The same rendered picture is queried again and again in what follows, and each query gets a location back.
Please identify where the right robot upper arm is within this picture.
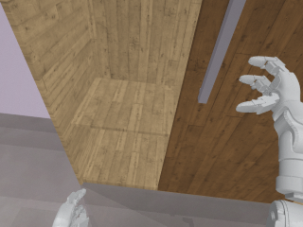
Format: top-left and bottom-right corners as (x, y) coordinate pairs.
(266, 200), (303, 227)

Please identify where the left robot hand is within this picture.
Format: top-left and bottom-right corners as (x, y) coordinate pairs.
(52, 188), (89, 227)

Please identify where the right robot hand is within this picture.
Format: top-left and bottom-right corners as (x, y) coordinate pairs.
(236, 56), (300, 114)

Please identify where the wardrobe door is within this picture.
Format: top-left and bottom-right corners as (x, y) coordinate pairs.
(157, 0), (303, 203)

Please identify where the robot right forearm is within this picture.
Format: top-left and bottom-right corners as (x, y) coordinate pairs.
(272, 100), (303, 203)

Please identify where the handle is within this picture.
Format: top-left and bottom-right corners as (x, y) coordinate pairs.
(197, 0), (246, 104)

